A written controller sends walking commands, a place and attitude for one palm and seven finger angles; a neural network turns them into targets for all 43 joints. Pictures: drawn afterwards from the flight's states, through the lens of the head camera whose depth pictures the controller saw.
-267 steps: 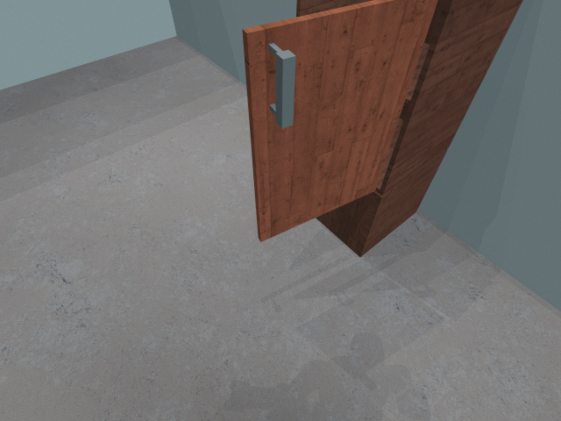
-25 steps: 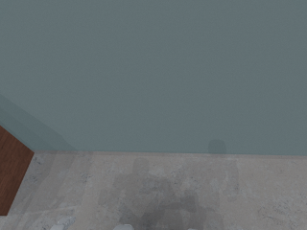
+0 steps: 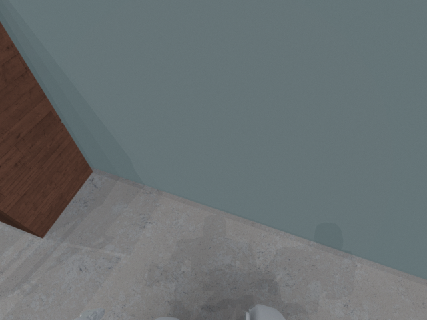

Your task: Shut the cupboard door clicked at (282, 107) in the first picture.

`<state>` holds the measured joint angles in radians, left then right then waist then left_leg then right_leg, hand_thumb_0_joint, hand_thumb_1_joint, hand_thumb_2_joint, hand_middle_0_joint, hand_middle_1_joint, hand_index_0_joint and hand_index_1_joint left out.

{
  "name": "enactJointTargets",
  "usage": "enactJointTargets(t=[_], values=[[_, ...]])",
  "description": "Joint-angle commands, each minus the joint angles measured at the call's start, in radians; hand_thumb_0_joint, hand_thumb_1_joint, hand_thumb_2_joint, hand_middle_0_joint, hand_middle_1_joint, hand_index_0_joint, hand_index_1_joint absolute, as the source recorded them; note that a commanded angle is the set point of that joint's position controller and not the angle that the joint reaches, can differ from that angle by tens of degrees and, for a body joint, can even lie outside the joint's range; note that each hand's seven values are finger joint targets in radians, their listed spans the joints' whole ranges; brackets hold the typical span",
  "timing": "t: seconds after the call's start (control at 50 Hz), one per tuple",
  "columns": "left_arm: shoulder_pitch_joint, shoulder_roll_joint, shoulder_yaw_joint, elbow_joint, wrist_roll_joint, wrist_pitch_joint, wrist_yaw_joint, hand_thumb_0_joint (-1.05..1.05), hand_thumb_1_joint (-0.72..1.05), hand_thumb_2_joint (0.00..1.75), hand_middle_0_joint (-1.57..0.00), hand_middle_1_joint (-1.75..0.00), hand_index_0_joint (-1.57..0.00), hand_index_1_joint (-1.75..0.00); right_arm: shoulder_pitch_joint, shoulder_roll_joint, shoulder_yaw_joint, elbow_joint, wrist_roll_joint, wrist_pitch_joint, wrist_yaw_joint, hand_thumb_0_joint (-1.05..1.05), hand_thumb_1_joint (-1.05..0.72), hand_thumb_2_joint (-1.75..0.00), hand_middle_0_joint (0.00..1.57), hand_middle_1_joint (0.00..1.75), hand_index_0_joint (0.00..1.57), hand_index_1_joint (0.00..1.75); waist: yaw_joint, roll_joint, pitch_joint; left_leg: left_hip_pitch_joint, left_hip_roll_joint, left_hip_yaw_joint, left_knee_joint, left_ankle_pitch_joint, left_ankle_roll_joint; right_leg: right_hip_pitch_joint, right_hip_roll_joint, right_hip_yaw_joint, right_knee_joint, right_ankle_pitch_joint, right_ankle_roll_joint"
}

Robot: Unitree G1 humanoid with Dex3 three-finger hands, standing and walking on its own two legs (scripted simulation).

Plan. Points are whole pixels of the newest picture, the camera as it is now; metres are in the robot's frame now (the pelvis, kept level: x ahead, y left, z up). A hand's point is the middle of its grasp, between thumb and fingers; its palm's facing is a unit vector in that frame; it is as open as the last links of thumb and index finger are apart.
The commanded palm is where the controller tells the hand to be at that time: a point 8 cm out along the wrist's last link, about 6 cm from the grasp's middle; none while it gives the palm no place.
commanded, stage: turn to face it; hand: left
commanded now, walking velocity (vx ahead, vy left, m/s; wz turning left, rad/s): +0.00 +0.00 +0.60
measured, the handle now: out of the picture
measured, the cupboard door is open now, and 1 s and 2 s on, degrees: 79 79 79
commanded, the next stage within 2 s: take the last steps up to it in 1.66 s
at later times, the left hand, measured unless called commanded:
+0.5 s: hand out of the picture -0.01 +0.20 -0.19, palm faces +0.34 -0.91 -0.22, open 7.4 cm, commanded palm none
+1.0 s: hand out of the picture -0.06 +0.15 -0.16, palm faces +0.59 -0.77 -0.24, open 7.4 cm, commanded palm none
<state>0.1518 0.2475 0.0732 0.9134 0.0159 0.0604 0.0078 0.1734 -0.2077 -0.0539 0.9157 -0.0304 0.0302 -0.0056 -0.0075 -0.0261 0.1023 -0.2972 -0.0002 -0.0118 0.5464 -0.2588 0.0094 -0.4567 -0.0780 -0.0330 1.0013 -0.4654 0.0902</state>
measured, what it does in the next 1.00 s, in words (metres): steps on the spot, turning left: right foot, then left foot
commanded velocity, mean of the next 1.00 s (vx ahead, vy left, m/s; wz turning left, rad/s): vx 0.00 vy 0.00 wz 0.60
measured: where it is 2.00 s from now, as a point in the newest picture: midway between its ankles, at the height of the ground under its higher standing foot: outside the picture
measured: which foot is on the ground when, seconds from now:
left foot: down 0.00-0.12, up 0.14-0.42, down 0.44-0.76, up 0.78-1.00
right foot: up 0.00-0.10, down 0.12-0.42, up 0.44-0.74, down 0.76-1.00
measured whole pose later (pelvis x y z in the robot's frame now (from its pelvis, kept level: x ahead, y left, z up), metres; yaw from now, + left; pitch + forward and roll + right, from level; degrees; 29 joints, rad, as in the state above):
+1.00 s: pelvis +0.00 -0.05 +0.00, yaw +38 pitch +0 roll +2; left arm 0.21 0.20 0.04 0.90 0.03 0.01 0.01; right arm 0.14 -0.24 -0.08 0.94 -0.01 0.08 0.03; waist -0.01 -0.03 0.11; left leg -0.40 0.00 0.06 0.85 -0.47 -0.06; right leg -0.22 -0.14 -0.15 0.53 -0.30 0.03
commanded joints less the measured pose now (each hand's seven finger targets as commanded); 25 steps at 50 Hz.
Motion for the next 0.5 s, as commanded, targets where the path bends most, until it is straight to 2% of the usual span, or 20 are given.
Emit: enactJointTargets(t=[0.0, 0.04, 0.06, 0.08, 0.1, 0.12, 0.14, 0.16, 0.18, 0.2, 0.24, 0.28, 0.32, 0.36, 0.38, 0.4, 0.42, 0.44, 0.46, 0.48], values=[[0.002, 0.056, 0.014, -0.084, -0.006, -0.029, 0.005, 0.00, 0.90, 0.90, -0.20, -0.30, -0.20, -0.30, 0.013, -0.221, -0.062, -0.055, -0.003, -0.002, -0.007, 0.00, -0.90, -0.90, 0.20, 0.30, 0.20, 0.30, -0.016, 0.205, -0.120, 0.049, 0.219, -0.267, -0.184, 0.265, 0.138, 0.091, 0.039, -0.010, -0.198, 0.020, -0.017], [0.080, 0.068, 0.018, -0.067, -0.006, -0.038, 0.007, 0.00, 0.90, 0.90, -0.20, -0.30, -0.20, -0.30, -0.034, -0.220, -0.065, -0.068, 0.002, 0.005, -0.004, 0.00, -0.90, -0.90, 0.20, 0.30, 0.20, 0.30, 0.024, 0.199, -0.129, -0.039, 0.191, -0.268, -0.136, 0.216, 0.111, 0.240, 0.063, -0.022, -0.376, 0.118, -0.024], [0.124, 0.083, 0.025, -0.057, -0.005, -0.046, 0.011, 0.00, 0.90, 0.90, -0.20, -0.30, -0.20, -0.30, -0.053, -0.202, -0.064, -0.079, 0.008, 0.007, -0.002, 0.00, -0.90, -0.90, 0.20, 0.30, 0.20, 0.30, 0.047, 0.152, -0.136, -0.106, 0.147, -0.251, -0.084, 0.138, 0.075, 0.345, 0.046, -0.015, -0.526, 0.198, -0.031], [0.154, 0.156, 0.042, -0.057, 0.007, -0.059, 0.020, 0.00, 0.90, 0.90, -0.20, -0.30, -0.20, -0.30, -0.046, -0.144, -0.058, -0.093, 0.018, 0.009, 0.004, 0.00, -0.90, -0.90, 0.20, 0.30, 0.20, 0.30, 0.064, -0.062, -0.137, -0.254, 0.039, -0.160, 0.088, -0.056, 0.010, 0.452, -0.136, 0.183, -0.705, 0.132, -0.084], [0.140, 0.232, 0.051, -0.069, 0.017, -0.060, 0.025, 0.00, 0.90, 0.90, -0.20, -0.30, -0.20, -0.30, -0.045, -0.101, -0.051, -0.116, 0.019, 0.009, 0.012, 0.00, -0.90, -0.90, 0.20, 0.30, 0.20, 0.30, 0.068, -0.310, -0.112, -0.318, -0.077, -0.005, 0.369, -0.336, -0.051, 0.390, -0.395, 0.418, -0.794, 0.156, -0.207], [0.105, 0.222, 0.040, -0.085, 0.011, -0.059, 0.027, 0.00, 0.90, 0.90, -0.20, -0.30, -0.20, -0.30, -0.039, -0.134, -0.056, -0.110, 0.010, 0.015, 0.020, 0.00, -0.90, -0.90, 0.20, 0.30, 0.20, 0.30, 0.050, -0.241, -0.096, -0.276, -0.021, -0.047, 0.570, -0.340, -0.034, 0.245, -0.417, 0.385, -0.790, 0.103, -0.259], [0.049, 0.168, 0.039, -0.096, 0.009, -0.058, 0.034, 0.00, 0.90, 0.90, -0.20, -0.30, -0.20, -0.30, -0.039, -0.122, -0.064, -0.095, 0.010, 0.027, 0.020, 0.00, -0.90, -0.90, 0.20, 0.30, 0.20, 0.30, 0.018, -0.227, -0.093, -0.275, -0.001, -0.050, 0.667, -0.288, -0.036, 0.222, -0.356, 0.332, -0.764, 0.158, -0.241], [0.004, 0.138, 0.025, -0.108, 0.008, -0.059, 0.032, 0.00, 0.90, 0.90, -0.20, -0.30, -0.20, -0.30, -0.031, -0.123, -0.059, -0.075, 0.008, 0.031, 0.026, 0.00, -0.90, -0.90, 0.20, 0.30, 0.20, 0.30, -0.005, -0.223, -0.067, -0.270, 0.029, -0.037, 0.699, -0.234, -0.049, 0.209, -0.296, 0.216, -0.729, 0.253, -0.222], [-0.012, 0.118, 0.017, -0.111, 0.009, -0.062, 0.029, 0.00, 0.90, 0.90, -0.20, -0.30, -0.20, -0.30, -0.025, -0.105, -0.053, -0.070, 0.009, 0.032, 0.032, 0.00, -0.90, -0.90, 0.20, 0.30, 0.20, 0.30, -0.017, -0.216, -0.064, -0.250, 0.032, -0.010, 0.654, -0.214, -0.062, 0.212, -0.258, 0.115, -0.704, 0.368, -0.202], [-0.003, 0.119, 0.016, -0.108, 0.011, -0.065, 0.028, 0.00, 0.90, 0.90, -0.20, -0.30, -0.20, -0.30, -0.027, -0.091, -0.046, -0.068, 0.013, 0.032, 0.035, 0.00, -0.90, -0.90, 0.20, 0.30, 0.20, 0.30, -0.014, -0.209, -0.083, -0.221, 0.033, 0.017, 0.577, -0.218, -0.070, 0.240, -0.250, 0.065, -0.681, 0.455, -0.196], [0.047, 0.140, 0.025, -0.088, 0.014, -0.069, 0.027, 0.00, 0.90, 0.90, -0.20, -0.30, -0.20, -0.30, -0.063, -0.069, -0.036, -0.073, 0.020, 0.027, 0.040, 0.00, -0.90, -0.90, 0.20, 0.30, 0.20, 0.30, 0.018, -0.178, -0.104, -0.176, 0.024, 0.067, 0.400, -0.233, -0.076, 0.320, -0.259, 0.019, -0.638, 0.589, -0.193], [0.096, 0.171, 0.034, -0.069, 0.016, -0.070, 0.026, 0.00, 0.90, 0.90, -0.20, -0.30, -0.20, -0.30, -0.089, -0.059, -0.027, -0.080, 0.022, 0.018, 0.040, 0.00, -0.90, -0.90, 0.20, 0.30, 0.20, 0.30, 0.045, -0.172, -0.122, -0.140, 0.009, 0.099, 0.274, -0.242, -0.072, 0.367, -0.279, 0.019, -0.597, 0.682, -0.200], [0.109, 0.187, 0.038, -0.054, 0.013, -0.069, 0.022, 0.00, 0.90, 0.90, -0.20, -0.30, -0.20, -0.30, -0.067, -0.062, -0.024, -0.078, 0.024, 0.011, 0.038, 0.00, -0.90, -0.90, 0.20, 0.30, 0.20, 0.30, 0.037, -0.180, -0.147, -0.092, -0.005, 0.125, 0.144, -0.191, -0.066, 0.401, -0.280, -0.003, -0.542, 0.732, -0.183], [0.100, 0.186, 0.042, -0.051, 0.004, -0.064, 0.016, 0.00, 0.90, 0.90, -0.20, -0.30, -0.20, -0.30, -0.018, -0.091, -0.028, -0.066, 0.021, 0.005, 0.035, 0.00, -0.90, -0.90, 0.20, 0.30, 0.20, 0.30, 0.005, -0.143, -0.160, 0.047, -0.004, 0.120, -0.035, -0.036, -0.051, 0.332, -0.269, -0.056, -0.456, 0.659, -0.127], [0.082, 0.165, 0.041, -0.065, -0.004, -0.057, 0.013, 0.00, 0.90, 0.90, -0.20, -0.30, -0.20, -0.30, 0.038, -0.141, -0.042, -0.055, 0.017, -0.002, 0.033, 0.00, -0.90, -0.90, 0.20, 0.30, 0.20, 0.30, -0.034, -0.031, -0.189, 0.195, 0.061, 0.046, -0.134, 0.112, -0.022, 0.211, -0.241, -0.108, -0.332, 0.537, -0.076], [0.081, 0.096, 0.029, -0.103, -0.012, -0.050, 0.006, 0.00, 0.90, 0.90, -0.20, -0.30, -0.20, -0.30, 0.094, -0.253, -0.070, -0.053, 0.006, -0.009, 0.025, 0.00, -0.90, -0.90, 0.20, 0.30, 0.20, 0.30, -0.059, 0.278, -0.218, 0.339, 0.328, -0.323, -0.162, 0.445, 0.112, -0.053, -0.095, -0.159, -0.106, 0.041, 0.008], [0.006, 0.077, 0.012, -0.139, -0.002, -0.041, 0.009, 0.00, 0.90, 0.90, -0.20, -0.30, -0.20, -0.30, 0.153, -0.308, -0.082, -0.036, 0.005, 0.001, 0.014, 0.00, -0.90, -0.90, 0.20, 0.30, 0.20, 0.30, -0.096, 0.310, -0.206, 0.298, 0.440, -0.412, -0.188, 0.542, 0.229, -0.130, -0.049, -0.066, 0.058, -0.220, 0.007], [-0.038, 0.090, 0.014, -0.143, 0.005, -0.030, 0.017, 0.00, 0.90, 0.90, -0.20, -0.30, -0.20, -0.30, 0.156, -0.282, -0.075, -0.033, 0.001, -0.004, 0.009, 0.00, -0.90, -0.90, 0.20, 0.30, 0.20, 0.30, -0.093, 0.218, -0.190, 0.246, 0.403, -0.392, -0.192, 0.371, 0.223, -0.136, -0.052, -0.008, 0.134, -0.158, -0.008], [-0.062, 0.073, 0.018, -0.126, 0.003, -0.032, 0.016, 0.00, 0.90, 0.90, -0.20, -0.30, -0.20, -0.30, 0.119, -0.259, -0.072, -0.039, 0.000, -0.010, -0.004, 0.00, -0.90, -0.90, 0.20, 0.30, 0.20, 0.30, -0.079, 0.255, -0.154, 0.193, 0.342, -0.369, -0.196, 0.359, 0.204, -0.156, -0.049, 0.019, 0.150, -0.095, -0.005], [-0.049, 0.080, 0.019, -0.106, 0.001, -0.031, 0.011, 0.00, 0.90, 0.90, -0.20, -0.30, -0.20, -0.30, 0.064, -0.235, -0.064, -0.046, 0.002, -0.011, -0.009, 0.00, -0.90, -0.90, 0.20, 0.30, 0.20, 0.30, -0.053, 0.254, -0.123, 0.142, 0.304, -0.312, -0.203, 0.347, 0.177, -0.136, -0.050, 0.038, 0.150, -0.037, -0.004]])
